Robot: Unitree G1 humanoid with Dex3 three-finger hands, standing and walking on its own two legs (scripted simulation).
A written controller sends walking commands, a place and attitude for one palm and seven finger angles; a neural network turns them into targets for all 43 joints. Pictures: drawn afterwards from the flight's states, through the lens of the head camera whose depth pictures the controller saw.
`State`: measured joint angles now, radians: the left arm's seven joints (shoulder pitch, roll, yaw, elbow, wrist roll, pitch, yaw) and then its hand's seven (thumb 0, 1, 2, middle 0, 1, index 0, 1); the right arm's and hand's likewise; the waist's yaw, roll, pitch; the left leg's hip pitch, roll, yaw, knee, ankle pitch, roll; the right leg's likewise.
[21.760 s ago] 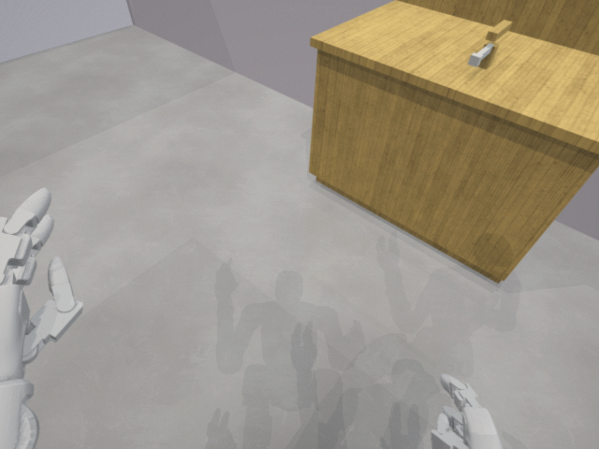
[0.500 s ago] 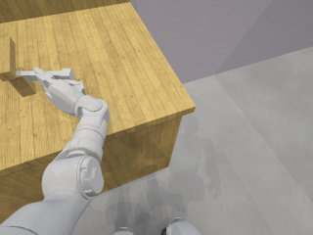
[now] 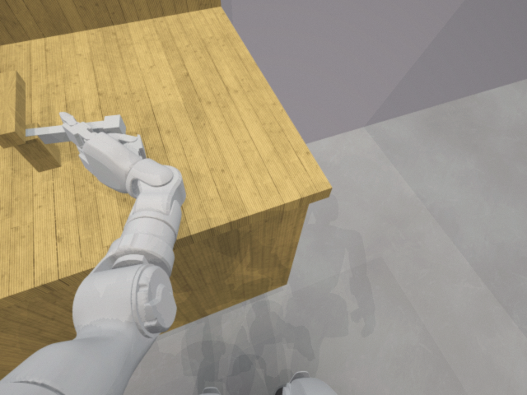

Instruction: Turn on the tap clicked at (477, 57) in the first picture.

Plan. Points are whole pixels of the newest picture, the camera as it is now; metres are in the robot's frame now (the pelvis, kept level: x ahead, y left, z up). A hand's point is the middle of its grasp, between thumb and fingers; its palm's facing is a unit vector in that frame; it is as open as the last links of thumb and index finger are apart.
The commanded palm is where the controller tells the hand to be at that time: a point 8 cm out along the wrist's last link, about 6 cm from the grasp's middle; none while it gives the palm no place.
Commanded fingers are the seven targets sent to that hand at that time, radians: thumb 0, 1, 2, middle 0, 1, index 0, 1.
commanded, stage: lift the hand up off the lever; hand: left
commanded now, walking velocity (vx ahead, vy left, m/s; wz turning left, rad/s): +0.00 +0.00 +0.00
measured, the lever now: (115, 127) +0.53 +0.21 +0.08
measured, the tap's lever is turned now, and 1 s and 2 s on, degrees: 79 79 79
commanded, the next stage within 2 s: none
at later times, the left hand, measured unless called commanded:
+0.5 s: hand (133, 142) +0.48 +0.17 +0.10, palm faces +0.80 -0.59 -0.14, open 7.8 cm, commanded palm +0.42 +0.18 +0.11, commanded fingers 0.00 0.90 0.90 -0.15 -0.15 -0.15 -0.15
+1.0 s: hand (127, 140) +0.46 +0.17 +0.12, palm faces +0.81 -0.57 -0.13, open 7.8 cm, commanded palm +0.40 +0.19 +0.13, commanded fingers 0.00 0.90 0.90 -0.15 -0.15 -0.15 -0.15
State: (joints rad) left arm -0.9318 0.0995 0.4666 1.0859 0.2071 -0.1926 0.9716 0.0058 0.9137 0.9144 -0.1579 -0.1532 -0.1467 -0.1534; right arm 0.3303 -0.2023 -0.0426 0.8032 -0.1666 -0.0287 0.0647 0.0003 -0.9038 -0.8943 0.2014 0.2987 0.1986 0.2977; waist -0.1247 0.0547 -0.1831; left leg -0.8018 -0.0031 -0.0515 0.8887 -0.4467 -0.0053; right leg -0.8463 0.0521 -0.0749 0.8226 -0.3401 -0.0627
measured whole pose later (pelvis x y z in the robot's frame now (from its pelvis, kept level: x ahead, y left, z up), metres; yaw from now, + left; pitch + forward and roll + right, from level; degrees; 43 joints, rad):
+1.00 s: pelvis -0.02 -0.01 +0.01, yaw +1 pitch +14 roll +0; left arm -0.89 0.05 0.43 0.96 0.18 -0.05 0.96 0.01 0.90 0.90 -0.16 -0.15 -0.15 -0.15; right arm 0.27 -0.21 -0.05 0.82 -0.14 -0.03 0.03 0.00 -0.90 -0.89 0.20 0.30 0.20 0.30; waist -0.09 0.05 -0.15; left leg -0.67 -0.01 -0.05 0.81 -0.39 -0.01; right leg -0.72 0.04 -0.07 0.76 -0.29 -0.07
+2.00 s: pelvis +0.00 +0.00 +0.03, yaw +0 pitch +10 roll +0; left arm -0.79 -0.01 0.36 0.75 0.14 0.13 0.94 0.01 0.90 0.90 -0.16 -0.15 -0.15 -0.15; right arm 0.22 -0.20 -0.05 0.82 -0.11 -0.01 0.01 0.00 -0.90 -0.89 0.20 0.30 0.20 0.30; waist -0.04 0.06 -0.14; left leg -0.50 -0.01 -0.04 0.69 -0.37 -0.01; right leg -0.56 0.04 -0.06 0.65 -0.28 -0.06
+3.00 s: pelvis -0.02 +0.01 +0.06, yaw -2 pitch -6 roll +0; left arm 0.05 0.28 0.14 -0.01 -0.07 -0.11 0.10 0.01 0.90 0.90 -0.20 -0.25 -0.19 -0.25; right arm 0.14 -0.20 0.04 0.65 0.01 -0.08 -0.07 0.01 -0.90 -0.89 0.20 0.30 0.20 0.30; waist 0.05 0.06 0.05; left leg -0.03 -0.02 0.00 0.35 -0.22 0.01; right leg -0.11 0.04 -0.01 0.34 -0.13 -0.04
